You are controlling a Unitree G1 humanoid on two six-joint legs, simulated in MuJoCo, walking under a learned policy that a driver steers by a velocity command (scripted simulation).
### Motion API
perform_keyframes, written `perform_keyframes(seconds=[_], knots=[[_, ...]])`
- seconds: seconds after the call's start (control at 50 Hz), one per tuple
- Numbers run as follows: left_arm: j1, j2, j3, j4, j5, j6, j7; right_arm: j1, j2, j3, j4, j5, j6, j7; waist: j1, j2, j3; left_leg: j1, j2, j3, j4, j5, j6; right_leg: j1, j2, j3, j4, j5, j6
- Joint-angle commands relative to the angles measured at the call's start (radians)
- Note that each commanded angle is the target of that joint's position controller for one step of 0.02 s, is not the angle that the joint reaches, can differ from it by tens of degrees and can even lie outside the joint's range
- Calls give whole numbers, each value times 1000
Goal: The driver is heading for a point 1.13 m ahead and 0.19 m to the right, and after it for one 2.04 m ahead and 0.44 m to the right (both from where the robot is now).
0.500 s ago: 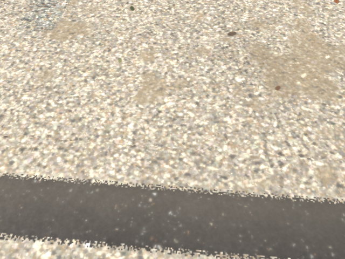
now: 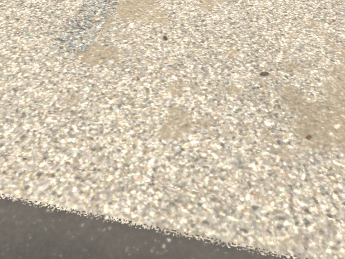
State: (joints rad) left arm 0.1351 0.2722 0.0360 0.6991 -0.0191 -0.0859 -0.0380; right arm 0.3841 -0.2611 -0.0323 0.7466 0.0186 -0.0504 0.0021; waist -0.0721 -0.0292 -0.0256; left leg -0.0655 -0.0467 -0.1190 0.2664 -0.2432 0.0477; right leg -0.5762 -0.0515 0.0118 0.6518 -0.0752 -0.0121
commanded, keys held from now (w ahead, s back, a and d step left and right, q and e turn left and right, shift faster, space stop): w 0.86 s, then w+e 0.14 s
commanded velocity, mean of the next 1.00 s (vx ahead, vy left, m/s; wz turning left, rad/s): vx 0.48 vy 0.00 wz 0.02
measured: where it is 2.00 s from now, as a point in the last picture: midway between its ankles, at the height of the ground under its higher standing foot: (198, 127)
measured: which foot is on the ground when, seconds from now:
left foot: down 0.00-0.12, up 0.14-0.64, down 0.66-1.00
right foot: up 0.00-0.10, down 0.12-0.68, up 0.70-1.00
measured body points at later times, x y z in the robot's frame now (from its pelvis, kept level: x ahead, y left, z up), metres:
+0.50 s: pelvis +0.26 -0.07 +0.00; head +0.28 -0.08 +0.44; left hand +0.26 +0.20 -0.12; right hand +0.47 -0.30 -0.10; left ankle +0.46 +0.10 -0.69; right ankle +0.15 -0.15 -0.75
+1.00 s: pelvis +0.57 -0.04 +0.00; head +0.59 -0.04 +0.45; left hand +0.76 +0.21 -0.09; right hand +0.61 -0.32 -0.12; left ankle +0.53 +0.05 -0.75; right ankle +0.73 -0.22 -0.68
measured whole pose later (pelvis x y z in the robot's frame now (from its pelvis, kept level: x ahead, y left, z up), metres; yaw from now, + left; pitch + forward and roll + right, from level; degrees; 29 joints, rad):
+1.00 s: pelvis +0.57 -0.04 +0.00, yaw -2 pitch +1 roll +2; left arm 0.16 0.29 0.04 0.70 -0.01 -0.06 -0.01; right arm 0.34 -0.28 -0.06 0.82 -0.01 -0.09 0.02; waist -0.06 -0.05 0.01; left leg -0.07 -0.07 0.09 0.24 -0.19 0.06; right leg -0.71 -0.14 0.05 0.83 -0.02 0.02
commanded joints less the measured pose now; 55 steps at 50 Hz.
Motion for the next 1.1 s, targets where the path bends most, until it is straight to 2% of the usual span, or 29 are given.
perform_keyframes(seconds=[0.02,0.06,0.08,0.1,0.12,0.14,0.16,0.18,0.22,0.26,0.32,0.38,0.46,0.54,0.58,0.62,0.64,0.66,0.68,0.7,0.72,0.74,0.76,0.78,0.8,0.84,0.88,0.98,1.1], knots=[[-111,86,17,-107,-9,-19,-2,-1,-188,-49,-21,11,-14,10,-6,152,103,-59,262,-157,-91,-49,170,41,-5,-2,-87,-26,-19],[-76,104,23,-113,-9,-21,-1,1,-190,-49,-7,12,-7,18,19,144,111,-64,276,-167,-64,-16,159,135,10,-25,-138,-49,-39],[-15,119,36,-102,-10,-20,4,-19,-194,-48,-9,13,-4,24,59,138,88,-72,253,-147,6,104,143,232,34,-51,-181,-51,-55],[102,157,56,-69,-9,-23,13,-24,-169,-36,-9,9,-2,24,113,104,3,-99,206,-101,163,247,119,405,36,-44,-193,-49,-78],[268,216,72,-52,2,-25,23,-42,-111,-15,-32,-6,-5,26,183,-18,-147,-220,136,-28,468,192,72,649,-127,139,-203,-116,-135],[325,314,91,-37,14,-17,20,40,-39,8,-71,-6,-27,18,134,-339,-251,-538,-22,74,790,-211,-14,897,-325,572,-331,-313,-256],[320,209,66,-41,12,-21,13,13,-120,-9,-52,12,-40,14,149,-247,-205,-650,3,-19,947,-275,-19,846,-333,715,-424,-488,-255],[269,157,48,-43,12,-22,19,-60,-169,-26,-58,29,-44,14,142,-140,-81,-709,52,-23,1004,-199,-6,745,-311,592,-416,-477,-219],[203,132,36,-49,22,-20,14,-124,-143,-22,-63,11,-48,16,107,-49,5,-684,119,18,949,-57,3,595,-224,390,-446,-289,-203],[190,114,30,-49,29,-31,15,-119,-126,-25,-67,8,-45,24,80,-78,18,-625,146,29,887,15,5,541,-177,293,-488,-161,-200],[221,112,30,-29,7,-41,24,-147,-85,-22,-70,2,-30,17,72,-56,45,-682,161,52,821,39,-9,544,-169,226,-512,-17,-222],[237,139,36,-15,12,-35,26,-240,-76,-24,-96,-3,-33,19,90,-22,100,-745,171,65,666,165,-45,544,-160,171,-546,45,-219],[291,145,36,19,9,-28,26,-389,-37,-6,-123,-2,-51,39,149,-17,151,-632,132,139,388,358,-45,482,-110,67,-577,104,-183],[351,159,40,63,4,-7,36,-494,-51,-7,-162,6,-67,66,164,-19,159,-629,102,140,248,390,-13,621,-162,55,-539,221,-174],[348,170,45,73,0,8,41,-485,-72,-14,-166,5,-71,75,136,-31,116,-594,80,142,217,323,14,713,-186,46,-470,370,-156],[332,196,55,71,4,22,51,-398,-125,-34,-148,1,-65,66,80,-86,27,-470,31,168,229,222,48,775,-187,43,-336,698,-135],[312,202,56,67,11,33,55,-272,-166,-55,-116,2,-60,53,7,-90,-61,-306,4,195,211,221,76,764,-163,16,-178,829,-113],[300,194,49,52,17,38,62,-107,-209,-71,-81,-8,-52,36,-69,-79,-178,-7,67,149,246,274,115,602,-130,0,45,749,-82],[390,79,14,13,30,24,56,45,-307,-94,-61,-40,-45,20,-51,125,-364,452,351,-244,302,256,255,189,0,-19,447,292,-22],[440,37,-8,34,17,4,50,66,-246,-79,-40,-24,-46,26,-34,283,-505,594,472,-629,138,126,349,-17,136,92,703,-480,11],[325,137,20,10,-15,-15,43,8,-185,-62,-46,-12,-39,20,-50,202,-357,471,421,-535,86,28,285,-124,64,145,766,-459,-1],[232,152,22,-21,-31,-23,40,-58,-157,-52,-54,-11,-33,16,-29,131,-204,306,383,-367,67,60,243,-148,7,101,729,-381,-6],[180,141,19,-32,-16,-27,41,-114,-140,-46,-51,-16,-34,20,13,42,-91,123,340,-273,23,144,221,-126,-33,70,652,-313,-5],[177,139,28,-30,2,-17,41,-151,-116,-41,-59,-26,-37,24,54,45,-46,5,298,-197,-7,213,209,-72,-65,68,590,-277,-3],[218,118,25,-17,4,-3,36,-169,-116,-42,-57,-34,-40,27,86,73,-29,-83,281,-161,-46,217,215,-10,-80,69,569,-257,3],[248,80,17,-5,10,22,39,-173,-129,-48,-43,-25,-56,30,113,93,0,-183,270,-103,-108,221,237,25,-95,54,514,-240,26],[191,79,16,-25,15,31,44,-169,-149,-55,-27,-23,-64,25,111,91,38,-207,267,-45,-147,234,239,-28,-109,54,438,-156,45],[21,61,8,-51,3,16,28,-124,-176,-61,-2,-27,-63,11,39,70,72,-137,226,122,-154,261,166,-43,-86,25,121,151,30],[-126,66,12,-125,-5,12,-6,-45,-203,-73,43,-5,-32,6,-20,61,109,105,311,162,-91,288,126,-127,-42,8,-50,91,-29]])
Keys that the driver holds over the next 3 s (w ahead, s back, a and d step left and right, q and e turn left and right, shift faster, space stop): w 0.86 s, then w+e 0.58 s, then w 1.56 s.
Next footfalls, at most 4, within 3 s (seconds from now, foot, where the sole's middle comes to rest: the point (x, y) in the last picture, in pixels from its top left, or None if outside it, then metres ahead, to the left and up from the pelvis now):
0.12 right None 0.19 -0.15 -0.79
0.66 left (149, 244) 0.57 0.05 -0.79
1.20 right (205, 180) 0.86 -0.21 -0.79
1.68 left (172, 127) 1.18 -0.08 -0.79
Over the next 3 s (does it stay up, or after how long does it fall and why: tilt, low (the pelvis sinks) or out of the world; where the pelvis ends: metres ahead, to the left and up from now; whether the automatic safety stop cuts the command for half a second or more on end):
stays up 1.66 -0.35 0.00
